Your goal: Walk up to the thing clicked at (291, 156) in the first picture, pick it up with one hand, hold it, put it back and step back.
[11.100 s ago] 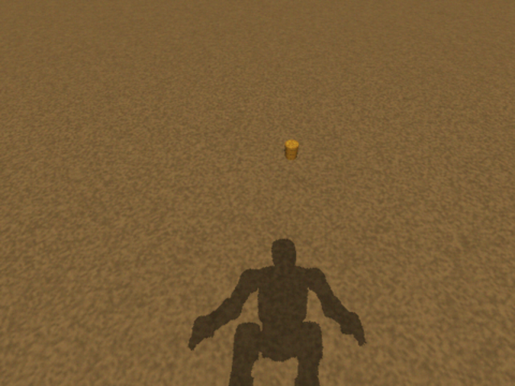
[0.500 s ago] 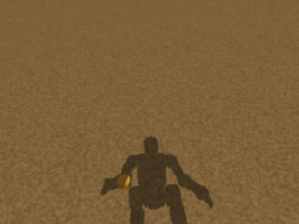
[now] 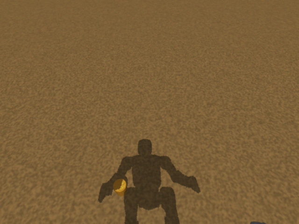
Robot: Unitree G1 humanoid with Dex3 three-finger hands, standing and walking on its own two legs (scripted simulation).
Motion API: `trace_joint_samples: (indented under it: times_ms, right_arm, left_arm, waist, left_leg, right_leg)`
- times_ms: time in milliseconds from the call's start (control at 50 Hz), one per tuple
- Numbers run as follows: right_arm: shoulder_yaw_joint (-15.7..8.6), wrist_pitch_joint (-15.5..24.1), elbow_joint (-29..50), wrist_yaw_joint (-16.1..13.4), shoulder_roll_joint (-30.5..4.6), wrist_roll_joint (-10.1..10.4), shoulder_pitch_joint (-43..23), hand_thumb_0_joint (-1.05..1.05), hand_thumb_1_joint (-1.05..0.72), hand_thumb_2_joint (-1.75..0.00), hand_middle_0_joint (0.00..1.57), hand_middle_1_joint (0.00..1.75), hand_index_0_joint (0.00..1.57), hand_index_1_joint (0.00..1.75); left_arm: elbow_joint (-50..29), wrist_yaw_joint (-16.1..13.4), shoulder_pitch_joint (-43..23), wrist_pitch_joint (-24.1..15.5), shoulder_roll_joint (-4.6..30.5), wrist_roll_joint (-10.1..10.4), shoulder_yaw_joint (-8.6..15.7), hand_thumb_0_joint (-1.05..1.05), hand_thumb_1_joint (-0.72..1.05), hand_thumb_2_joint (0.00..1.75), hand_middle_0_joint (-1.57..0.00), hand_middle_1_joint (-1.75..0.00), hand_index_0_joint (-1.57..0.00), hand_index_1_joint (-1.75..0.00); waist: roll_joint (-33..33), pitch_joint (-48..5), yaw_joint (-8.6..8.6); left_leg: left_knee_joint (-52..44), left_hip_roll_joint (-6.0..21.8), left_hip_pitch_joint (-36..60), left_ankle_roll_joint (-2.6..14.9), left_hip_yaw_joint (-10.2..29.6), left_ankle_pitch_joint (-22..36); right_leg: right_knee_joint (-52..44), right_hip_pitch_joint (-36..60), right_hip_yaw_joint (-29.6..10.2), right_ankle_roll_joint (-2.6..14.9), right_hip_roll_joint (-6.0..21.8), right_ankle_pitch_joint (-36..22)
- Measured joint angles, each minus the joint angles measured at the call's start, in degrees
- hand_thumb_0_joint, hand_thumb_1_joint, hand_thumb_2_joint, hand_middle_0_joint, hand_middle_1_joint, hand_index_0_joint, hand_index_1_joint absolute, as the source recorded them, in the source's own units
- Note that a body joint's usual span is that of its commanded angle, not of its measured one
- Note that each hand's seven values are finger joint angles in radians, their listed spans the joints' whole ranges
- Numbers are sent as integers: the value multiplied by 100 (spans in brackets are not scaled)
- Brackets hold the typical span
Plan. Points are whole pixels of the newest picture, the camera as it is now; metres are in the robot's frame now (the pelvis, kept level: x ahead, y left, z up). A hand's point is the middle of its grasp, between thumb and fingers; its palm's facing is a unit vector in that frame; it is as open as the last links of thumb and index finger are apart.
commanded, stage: stand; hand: left
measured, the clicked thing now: (120, 188) +0.50 +0.22 -0.73
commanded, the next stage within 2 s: none
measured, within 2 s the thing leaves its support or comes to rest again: neither
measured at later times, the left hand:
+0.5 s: hand out of the picture +0.08 +0.25 -0.15, palm faces -0.01 -0.94 -0.35, open 7.4 cm
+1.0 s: hand out of the picture +0.08 +0.25 -0.15, palm faces -0.01 -0.94 -0.35, open 7.4 cm
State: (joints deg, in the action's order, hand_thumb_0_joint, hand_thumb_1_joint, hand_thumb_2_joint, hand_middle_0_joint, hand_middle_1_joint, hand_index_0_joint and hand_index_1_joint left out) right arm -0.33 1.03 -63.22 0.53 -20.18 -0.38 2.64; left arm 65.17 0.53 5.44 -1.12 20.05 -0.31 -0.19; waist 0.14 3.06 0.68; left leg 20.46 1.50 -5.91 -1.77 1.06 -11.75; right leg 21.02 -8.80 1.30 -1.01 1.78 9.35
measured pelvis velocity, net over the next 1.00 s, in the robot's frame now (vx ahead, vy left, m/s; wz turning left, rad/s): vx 0.01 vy -0.01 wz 0.01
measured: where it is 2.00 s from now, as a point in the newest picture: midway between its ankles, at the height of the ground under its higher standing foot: outside the picture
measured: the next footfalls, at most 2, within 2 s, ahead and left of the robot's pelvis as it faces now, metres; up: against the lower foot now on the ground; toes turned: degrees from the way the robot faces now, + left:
none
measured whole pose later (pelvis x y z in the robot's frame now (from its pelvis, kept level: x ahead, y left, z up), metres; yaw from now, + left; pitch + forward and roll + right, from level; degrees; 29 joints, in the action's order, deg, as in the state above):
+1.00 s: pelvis +0.01 -0.01 +0.00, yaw +0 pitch -2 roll +0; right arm 0.4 0.5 -65.3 0.4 -20.4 -0.8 6.3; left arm 65.9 0.6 5.5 -0.4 20.3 -0.3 0.4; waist -0.4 2.9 0.0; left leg 18.4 2.5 -5.8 -2.8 1.6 -11.0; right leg 19.9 -9.0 2.0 0.0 0.9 9.3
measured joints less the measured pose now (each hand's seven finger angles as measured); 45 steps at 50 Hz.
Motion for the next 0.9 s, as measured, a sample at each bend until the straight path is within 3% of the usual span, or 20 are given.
trace_joint_samples:
  times_ms: [580, 900]
  right_arm:
    - [35, -82, -287, 0, -17, -30, 326, 0, -90, -89, 20, 30, 20, 30]
    - [61, -59, -219, -5, -25, -44, 374, 0, -90, -89, 20, 30, 20, 30]
  left_arm:
    - [95, -16, -92, 38, 13, 4, 61, 0, 90, 90, -21, -30, -20, -30]
    - [70, 4, -24, 67, 19, -7, 65, 0, 90, 90, -21, -30, -20, -30]
  waist:
    - [-52, 4, -106]
    - [-52, -43, -75]
  left_leg:
    - [-175, 93, 17, -96, 63, 100]
    - [-194, 95, -12, -98, 57, 85]
  right_leg:
    - [-127, 11, 71, 93, -89, -57]
    - [-114, -35, 66, 98, -90, -27]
